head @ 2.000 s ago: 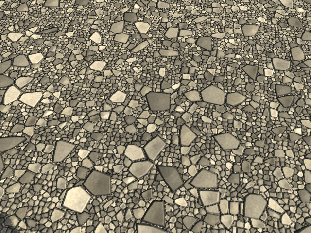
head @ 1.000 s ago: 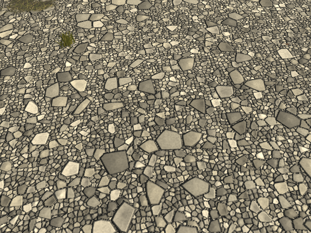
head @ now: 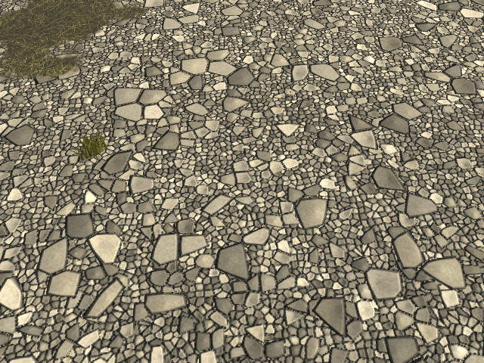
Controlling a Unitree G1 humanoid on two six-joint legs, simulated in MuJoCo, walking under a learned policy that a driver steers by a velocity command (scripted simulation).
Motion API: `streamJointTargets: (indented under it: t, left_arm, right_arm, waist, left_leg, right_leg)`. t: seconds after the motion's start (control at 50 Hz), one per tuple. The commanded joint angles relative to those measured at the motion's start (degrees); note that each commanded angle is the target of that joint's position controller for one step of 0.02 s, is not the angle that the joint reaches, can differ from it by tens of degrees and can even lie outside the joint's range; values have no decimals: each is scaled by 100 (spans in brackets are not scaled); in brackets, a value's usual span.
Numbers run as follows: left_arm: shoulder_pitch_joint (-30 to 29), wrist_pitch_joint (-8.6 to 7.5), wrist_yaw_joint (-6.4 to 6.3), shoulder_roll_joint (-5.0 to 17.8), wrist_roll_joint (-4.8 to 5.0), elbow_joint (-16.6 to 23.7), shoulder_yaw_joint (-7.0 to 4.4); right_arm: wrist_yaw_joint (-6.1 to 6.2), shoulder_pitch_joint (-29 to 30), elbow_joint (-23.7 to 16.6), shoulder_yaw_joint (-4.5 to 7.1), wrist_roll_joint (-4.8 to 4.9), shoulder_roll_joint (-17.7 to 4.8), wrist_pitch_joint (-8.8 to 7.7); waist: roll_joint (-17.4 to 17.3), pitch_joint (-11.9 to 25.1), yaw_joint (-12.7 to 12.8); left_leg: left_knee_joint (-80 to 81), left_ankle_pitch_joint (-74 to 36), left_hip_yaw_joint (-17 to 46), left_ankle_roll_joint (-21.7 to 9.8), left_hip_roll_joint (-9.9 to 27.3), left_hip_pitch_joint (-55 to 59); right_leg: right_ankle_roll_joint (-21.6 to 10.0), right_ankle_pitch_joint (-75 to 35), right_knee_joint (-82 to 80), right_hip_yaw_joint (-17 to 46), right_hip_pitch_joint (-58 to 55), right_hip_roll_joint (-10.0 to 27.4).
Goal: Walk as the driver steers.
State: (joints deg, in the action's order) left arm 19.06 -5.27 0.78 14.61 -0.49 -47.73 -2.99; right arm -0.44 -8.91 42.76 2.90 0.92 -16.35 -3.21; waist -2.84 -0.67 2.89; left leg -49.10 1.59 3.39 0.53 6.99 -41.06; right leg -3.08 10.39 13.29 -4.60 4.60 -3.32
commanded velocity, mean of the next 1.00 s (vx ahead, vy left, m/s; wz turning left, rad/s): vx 0.34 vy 0.00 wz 0.53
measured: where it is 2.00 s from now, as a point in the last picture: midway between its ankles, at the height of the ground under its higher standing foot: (135, 236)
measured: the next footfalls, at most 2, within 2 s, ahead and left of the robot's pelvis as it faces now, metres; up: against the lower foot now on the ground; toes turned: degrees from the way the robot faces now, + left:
left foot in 0.18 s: +0.28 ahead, +0.14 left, +0.00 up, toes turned +6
right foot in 0.68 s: +0.37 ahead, -0.06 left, +0.00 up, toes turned +27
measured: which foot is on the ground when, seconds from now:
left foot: up 0.00-0.16, down 0.18-0.68, up 0.70-1.00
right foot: down 0.00-0.18, up 0.20-0.66, down 0.68-1.00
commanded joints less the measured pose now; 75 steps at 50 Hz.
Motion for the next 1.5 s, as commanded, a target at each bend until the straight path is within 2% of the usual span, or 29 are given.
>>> streamJointTargets:
  t: [0.02, 0.12, 0.18, 0.2, 0.22, 0.24, 0.26, 0.28, 0.32, 0.42, 0.58, 0.66, 0.68, 0.7, 0.72, 0.76, 0.82, 0.94, 1.08, 1.12, 1.14, 1.16, 1.18, 1.2, 1.22, 1.26, 1.3, 1.36, 1.5]
  left_arm:
    - [-320, -77, -78, 918, -1, 339, -200]
    - [-351, 142, -211, 1128, 123, 241, -275]
    - [-489, 301, -334, 1097, 147, 363, -285]
    - [-221, 278, -327, 783, -89, 540, -162]
    - [566, 194, -213, 314, -158, 642, 23]
    - [261, 156, -133, 900, -26, 525, -82]
    - [-286, 176, -130, 986, 123, 694, -114]
    - [-514, 226, -203, 912, 78, 705, -110]
    - [-580, 393, -292, 960, 8, 785, -164]
    - [-729, 386, -310, 731, -37, 884, -122]
    - [-1347, 64, -170, 722, 89, 1092, -140]
    - [-750, -74, -125, 738, 163, 952, -233]
    - [-229, -86, -164, 971, 116, 853, -315]
    - [227, -49, -204, 1351, -37, 799, -383]
    - [289, -43, -135, 1588, -131, 731, -476]
    - [-151, -28, -175, 989, 47, 880, -326]
    - [-248, -8, -215, 842, -10, 881, -235]
    - [5, -3, -192, 930, -33, 625, -241]
    - [480, 115, -133, 1208, 203, 205, -304]
    - [455, 169, -131, 1403, 285, 84, -331]
    - [393, 191, -146, 1399, 305, 34, -300]
    - [380, 140, -153, 1234, 244, 88, -213]
    - [1007, 36, -55, 361, 72, 355, 91]
    - [627, -112, -45, 818, 246, 231, -26]
    - [7, -140, -51, 1178, 435, 490, -164]
    - [-333, -90, -107, 987, 245, 547, -143]
    - [76, 110, -89, 791, 236, 396, -157]
    - [51, 299, -113, 517, 234, 405, -130]
    - [-1169, 240, 81, 323, 161, 825, -29]
  right_arm:
    - [-69, 378, -409, 10, -15, -156, -73]
    - [-271, 543, -742, 114, -69, -369, -68]
    - [-258, -881, -449, 410, -120, -913, -72]
    - [-126, -1304, -478, 522, -146, -1447, -35]
    - [-122, -985, -699, 486, -216, -1750, -48]
    - [-134, -958, -862, 428, -144, -1294, 20]
    - [-124, -603, -923, 357, -103, -1043, 52]
    - [-89, -369, -921, 313, -26, -871, 112]
    - [-25, -77, -1009, 278, -81, -799, 202]
    - [130, -67, -1080, 338, -46, -911, 189]
    - [160, -397, -1015, 367, -4, -1010, 252]
    - [132, -252, -1046, 283, 21, -787, 327]
    - [131, -199, -1088, 200, 16, -505, 310]
    - [124, -237, -1182, 84, 51, -72, 274]
    - [97, -11, -1467, 153, 60, -438, 172]
    - [51, -139, -1251, 285, 0, -814, 153]
    - [-22, -86, -1184, 271, -1, -592, 147]
    - [-106, 428, -1280, 175, 26, -301, 154]
    - [-343, 1210, -1544, 64, 64, -102, 88]
    - [-321, 636, -1451, 213, 11, -408, 62]
    - [-273, -334, -1161, 359, 12, -657, 54]
    - [-161, -1292, -914, 501, -30, -1002, 90]
    - [-73, -1663, -830, 584, -130, -1722, 66]
    - [-49, -1876, -839, 474, -144, -1246, 48]
    - [-63, -1518, -742, 364, -160, -1000, 2]
    - [-74, -818, -631, 237, -91, -567, -66]
    - [-95, -421, -606, 198, -148, -334, -180]
    - [-79, -262, -401, 245, -169, -384, -342]
    - [65, -522, -38, 320, -144, -664, -325]
  waist:
    - [551, -228, -3]
    - [762, -45, -66]
    - [486, 722, -775]
    - [-583, 1364, -768]
    - [-1451, 2288, -166]
    - [-516, 2770, -615]
    - [-261, 2007, -596]
    - [243, 1406, -468]
    - [-27, 886, -188]
    - [-356, 870, -221]
    - [-542, 586, -528]
    - [-421, 393, -56]
    - [-64, 523, 163]
    - [1016, 669, 194]
    - [1703, 183, 108]
    - [1190, -230, -7]
    - [1032, -271, -21]
    - [927, -312, 139]
    - [844, -607, 253]
    - [1023, -172, -273]
    - [944, 360, -841]
    - [802, 996, -1299]
    - [-899, 2143, -884]
    - [-698, 2878, -1229]
    - [-549, 1777, -1176]
    - [-207, 698, -715]
    - [-363, 423, -327]
    - [-121, -2, -137]
    - [128, -478, -508]
  left_leg:
    - [939, -850, -171, -39, -157, 517]
    - [1560, -236, -396, -290, -451, 742]
    - [2250, -603, -609, -649, -956, 2566]
    - [1935, -3104, 917, -1085, 194, 4161]
    - [2035, -4222, 3429, -2421, 1565, 5788]
    - [2322, -3082, 3198, -2311, 1304, 5615]
    - [2457, -2295, 2504, -2042, 1009, 4968]
    - [2627, -1640, 2079, -1753, 719, 4191]
    - [2983, -995, 1778, -1574, 396, 2843]
    - [3489, 1839, 1909, -1563, 41, 2337]
    - [3348, 2716, 2460, -1406, -22, 2445]
    - [2837, 3221, 2510, -1118, -394, 1696]
    - [1978, 3441, 2150, -811, -682, 924]
    - [313, 3248, 937, -434, -1387, -36]
    - [-511, 3034, 677, -397, -1142, -1060]
    - [-1259, 2222, 606, -201, -750, -1327]
    - [-1655, 1264, 387, -20, -527, -1059]
    - [-649, 173, 49, 153, -372, -679]
    - [1184, 587, -576, -313, -535, 421]
    - [1590, 1002, -816, -629, -908, 1603]
    - [2029, 491, -917, -838, -1063, 2970]
    - [1771, 226, -300, -1035, -555, 4836]
    - [1897, 697, 2663, -1992, 1474, 7112]
    - [2779, 939, 3846, -2153, 1804, 6828]
    - [2863, 577, 2693, -1791, 1517, 6083]
    - [3140, 97, 1391, -1436, 1014, 4500]
    - [3653, 126, 749, -1333, 779, 3590]
    - [4104, -324, 94, -1321, 780, 3081]
    - [4298, -631, -1096, -1039, 635, 3413]
  right_leg:
    - [-728, -1924, -541, 156, 392, 1409]
    - [-435, -3314, 446, -67, -489, 1701]
    - [33, -3780, 2770, -364, -250, 1229]
    - [390, -1232, 4667, -453, 1144, 768]
    - [693, 3116, 6545, 357, 3037, -249]
    - [607, 2777, 6860, 1190, 3138, 101]
    - [531, 2270, 6703, 1067, 3467, 280]
    - [547, 1863, 6312, 971, 3519, 499]
    - [578, 1428, 5688, 975, 2944, 640]
    - [688, 734, 4256, 921, 2794, 568]
    - [605, 515, 2404, 937, 2260, 272]
    - [308, 199, 1079, 811, 620, 295]
    - [65, 475, 849, 1356, -342, 977]
    - [-395, 1817, 309, 2814, -1050, 2073]
    - [-890, 2868, -102, 4262, -747, 2746]
    - [-712, 2658, -112, 3412, -572, 2318]
    - [-458, 992, -281, 2075, -247, 1872]
    - [-472, -695, -363, 643, -213, 1691]
    - [-463, -1919, -215, 99, -568, 2029]
    - [-421, -4295, 665, -14, -705, 2023]
    - [-311, -4925, 1683, -200, -418, 1854]
    - [-112, -3843, 3077, -180, 834, 1639]
    - [284, 1218, 5539, 23, 3170, 650]
    - [288, 2312, 6401, 1202, 3439, 352]
    - [244, 1958, 6553, 1190, 3913, 631]
    - [256, 1134, 5875, 953, 3721, 1071]
    - [286, 592, 5640, 1016, 3047, 1230]
    - [398, 204, 5329, 1079, 3157, 1216]
    - [296, -1634, 3078, 663, 3319, 1014]
Keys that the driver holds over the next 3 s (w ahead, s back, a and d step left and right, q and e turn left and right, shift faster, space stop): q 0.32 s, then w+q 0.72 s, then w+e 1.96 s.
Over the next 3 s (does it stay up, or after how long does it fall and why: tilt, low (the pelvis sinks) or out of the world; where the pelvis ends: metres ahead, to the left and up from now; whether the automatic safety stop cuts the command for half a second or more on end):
stays up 1.37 0.36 0.00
